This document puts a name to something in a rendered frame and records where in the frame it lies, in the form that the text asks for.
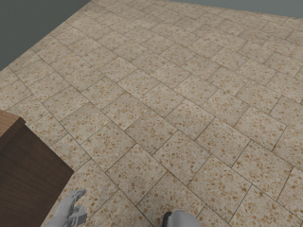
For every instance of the table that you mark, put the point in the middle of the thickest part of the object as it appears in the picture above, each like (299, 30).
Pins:
(32, 175)

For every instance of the robot right thigh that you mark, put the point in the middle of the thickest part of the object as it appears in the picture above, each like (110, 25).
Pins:
(183, 219)

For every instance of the robot left hand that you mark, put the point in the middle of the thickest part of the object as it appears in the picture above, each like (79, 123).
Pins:
(75, 214)

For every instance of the robot left forearm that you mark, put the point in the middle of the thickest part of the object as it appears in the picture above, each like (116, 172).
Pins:
(57, 221)

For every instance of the right robot foot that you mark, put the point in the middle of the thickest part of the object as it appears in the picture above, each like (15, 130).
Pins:
(165, 219)

